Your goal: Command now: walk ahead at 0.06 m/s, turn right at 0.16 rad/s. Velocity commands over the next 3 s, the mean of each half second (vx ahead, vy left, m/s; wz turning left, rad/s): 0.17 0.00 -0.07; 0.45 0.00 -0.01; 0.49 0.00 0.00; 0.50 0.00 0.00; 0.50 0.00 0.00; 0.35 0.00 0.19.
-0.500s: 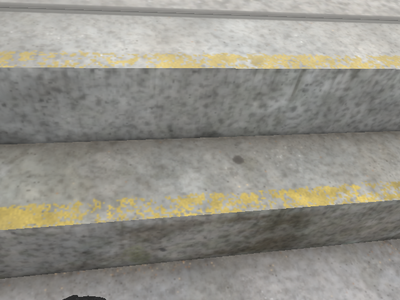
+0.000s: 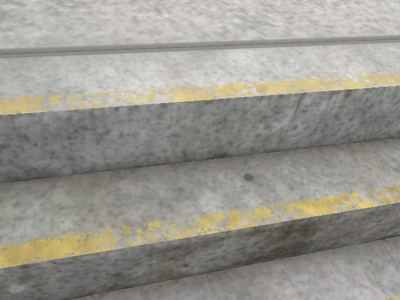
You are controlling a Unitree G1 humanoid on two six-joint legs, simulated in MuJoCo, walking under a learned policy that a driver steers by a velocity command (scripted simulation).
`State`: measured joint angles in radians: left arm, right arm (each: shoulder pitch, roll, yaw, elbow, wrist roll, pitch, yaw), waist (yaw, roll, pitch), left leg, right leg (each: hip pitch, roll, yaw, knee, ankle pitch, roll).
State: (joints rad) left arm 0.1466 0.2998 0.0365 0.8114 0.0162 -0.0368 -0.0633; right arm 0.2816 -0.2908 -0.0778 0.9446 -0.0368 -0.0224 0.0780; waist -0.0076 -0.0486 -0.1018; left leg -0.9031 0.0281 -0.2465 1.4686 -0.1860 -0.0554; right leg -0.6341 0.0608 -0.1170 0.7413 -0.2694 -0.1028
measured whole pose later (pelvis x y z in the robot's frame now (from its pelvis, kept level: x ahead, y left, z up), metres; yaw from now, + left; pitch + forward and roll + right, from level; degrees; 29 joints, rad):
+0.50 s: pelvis -0.08 +0.03 -0.12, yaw +3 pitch +0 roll +5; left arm 0.62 0.28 0.08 0.81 0.05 0.02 0.01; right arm -0.15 -0.17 -0.01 0.64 -0.03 -0.05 -0.09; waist 0.21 -0.09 -0.02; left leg -0.81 0.09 0.17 1.52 -0.76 0.05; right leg -0.26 -0.10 -0.19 0.62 0.10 -0.19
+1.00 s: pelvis -0.05 +0.08 -0.15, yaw +6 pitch +4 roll +4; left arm 0.49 0.13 0.06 0.98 0.01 -0.10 0.06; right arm -0.12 -0.07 0.03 0.55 0.02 0.03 -0.03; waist 0.04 0.00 0.01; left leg -1.19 0.09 0.18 1.72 -0.47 0.13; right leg 0.06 -0.09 -0.14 0.02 -0.09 -0.07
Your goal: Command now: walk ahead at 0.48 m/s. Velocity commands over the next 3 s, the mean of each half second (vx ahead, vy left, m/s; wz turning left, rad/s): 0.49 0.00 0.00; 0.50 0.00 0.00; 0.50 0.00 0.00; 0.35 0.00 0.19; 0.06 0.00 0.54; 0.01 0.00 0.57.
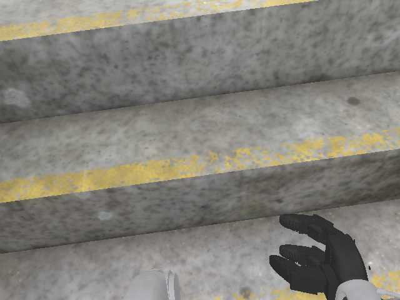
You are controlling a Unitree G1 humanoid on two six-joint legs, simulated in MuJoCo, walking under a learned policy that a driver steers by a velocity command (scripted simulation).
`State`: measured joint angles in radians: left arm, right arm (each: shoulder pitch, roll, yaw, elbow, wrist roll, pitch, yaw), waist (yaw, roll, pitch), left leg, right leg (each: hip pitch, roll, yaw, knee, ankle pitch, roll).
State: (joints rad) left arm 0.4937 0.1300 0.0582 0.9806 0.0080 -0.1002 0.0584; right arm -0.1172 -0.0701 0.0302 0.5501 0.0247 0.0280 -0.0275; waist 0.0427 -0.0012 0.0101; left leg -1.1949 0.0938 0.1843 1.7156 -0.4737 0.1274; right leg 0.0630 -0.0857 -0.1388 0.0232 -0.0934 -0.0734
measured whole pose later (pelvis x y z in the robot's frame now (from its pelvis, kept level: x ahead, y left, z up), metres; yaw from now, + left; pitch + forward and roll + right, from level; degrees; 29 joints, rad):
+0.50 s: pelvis +0.11 +0.03 +0.17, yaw -3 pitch +1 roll +1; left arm 0.20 0.06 -0.01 0.80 0.03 0.02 -0.01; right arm 0.44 -0.07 -0.04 1.03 0.00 -0.12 -0.08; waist -0.04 -0.01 -0.10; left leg -0.35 -0.02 0.04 0.64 -0.32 0.08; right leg -1.02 -0.04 -0.06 1.83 -0.09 -0.06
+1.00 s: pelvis +0.26 -0.11 +0.20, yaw -1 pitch +11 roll +3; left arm 0.62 0.12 -0.03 1.15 0.14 0.01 -0.12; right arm -0.04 -0.17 0.01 0.64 -0.02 0.01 0.08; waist 0.07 0.03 -0.14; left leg -1.38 -0.15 -0.05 2.35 -0.29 0.28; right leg -0.29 -0.06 -0.04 0.37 -0.27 -0.04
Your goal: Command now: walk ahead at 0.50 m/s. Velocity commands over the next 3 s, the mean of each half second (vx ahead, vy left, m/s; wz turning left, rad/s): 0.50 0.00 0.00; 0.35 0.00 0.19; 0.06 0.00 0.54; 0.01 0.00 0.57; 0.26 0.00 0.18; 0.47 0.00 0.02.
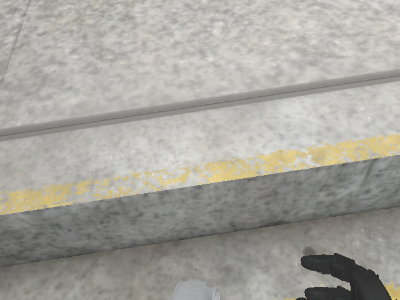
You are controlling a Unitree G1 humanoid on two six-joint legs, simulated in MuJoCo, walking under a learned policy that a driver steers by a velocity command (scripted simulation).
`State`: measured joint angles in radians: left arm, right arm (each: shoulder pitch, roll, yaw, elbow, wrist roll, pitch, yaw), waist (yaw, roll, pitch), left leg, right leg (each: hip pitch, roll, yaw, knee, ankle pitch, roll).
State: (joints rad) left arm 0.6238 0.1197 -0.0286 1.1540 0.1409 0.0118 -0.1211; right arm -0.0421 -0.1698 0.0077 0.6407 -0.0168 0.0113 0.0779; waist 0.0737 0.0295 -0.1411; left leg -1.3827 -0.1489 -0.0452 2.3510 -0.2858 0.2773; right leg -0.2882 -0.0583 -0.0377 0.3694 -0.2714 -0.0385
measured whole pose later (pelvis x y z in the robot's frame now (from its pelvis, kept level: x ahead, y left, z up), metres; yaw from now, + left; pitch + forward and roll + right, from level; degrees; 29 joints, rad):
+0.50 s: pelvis +0.12 -0.06 +0.18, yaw -2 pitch +6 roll +3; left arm 0.07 0.12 -0.06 0.72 0.08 0.01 -0.06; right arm 0.39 -0.15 0.00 1.08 -0.07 -0.08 0.04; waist -0.05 0.01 -0.16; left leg -0.36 -0.02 0.08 0.66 -0.40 0.08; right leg -1.22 -0.02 0.11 1.97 -0.17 -0.22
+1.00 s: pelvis +0.32 -0.28 +0.37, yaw +3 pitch +5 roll -3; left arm 0.29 0.24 -0.01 1.13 0.07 -0.03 -0.05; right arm 0.20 -0.27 -0.04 1.10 0.01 -0.09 0.12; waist 0.04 0.09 -0.10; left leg -1.08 -0.05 -0.21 1.96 0.13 0.17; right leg -0.58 -0.03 -0.24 0.84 -0.35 -0.08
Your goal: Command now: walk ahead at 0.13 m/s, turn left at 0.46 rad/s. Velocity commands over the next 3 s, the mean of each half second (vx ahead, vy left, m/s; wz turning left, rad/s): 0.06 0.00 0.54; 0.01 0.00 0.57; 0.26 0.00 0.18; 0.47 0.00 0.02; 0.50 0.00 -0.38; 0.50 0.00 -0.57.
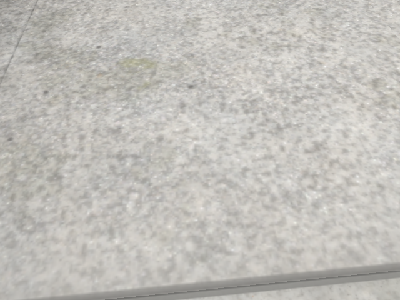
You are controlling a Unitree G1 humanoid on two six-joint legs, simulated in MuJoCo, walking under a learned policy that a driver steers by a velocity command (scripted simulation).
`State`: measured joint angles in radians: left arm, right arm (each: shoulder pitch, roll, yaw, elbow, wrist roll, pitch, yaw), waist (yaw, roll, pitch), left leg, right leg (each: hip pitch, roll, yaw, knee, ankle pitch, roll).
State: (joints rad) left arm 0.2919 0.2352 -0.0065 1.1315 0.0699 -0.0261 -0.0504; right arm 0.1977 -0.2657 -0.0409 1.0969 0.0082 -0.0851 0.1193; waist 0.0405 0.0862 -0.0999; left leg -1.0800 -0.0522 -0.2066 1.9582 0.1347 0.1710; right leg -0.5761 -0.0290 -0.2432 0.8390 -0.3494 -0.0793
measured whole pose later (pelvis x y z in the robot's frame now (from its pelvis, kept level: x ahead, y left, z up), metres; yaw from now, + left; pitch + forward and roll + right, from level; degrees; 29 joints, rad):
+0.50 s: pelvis +0.10 -0.03 +0.04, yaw +17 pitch +4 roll -1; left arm -0.02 0.23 -0.01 0.87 0.10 -0.11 -0.05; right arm 0.12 -0.22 -0.05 0.95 -0.04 0.00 0.06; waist -0.04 0.03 -0.10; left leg -0.59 0.08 0.00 1.10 -0.38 -0.01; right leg -0.13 -0.04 -0.51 0.41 -0.35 -0.08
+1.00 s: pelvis +0.15 -0.04 +0.05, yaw +33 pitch +9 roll +0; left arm 0.00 0.22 -0.05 0.59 0.04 0.03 0.01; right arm 0.43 -0.19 0.01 0.92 -0.08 -0.12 0.01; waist -0.09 0.00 -0.15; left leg -0.38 -0.03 -0.21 0.45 -0.23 -0.02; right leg -1.24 0.01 0.07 2.22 -0.71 -0.03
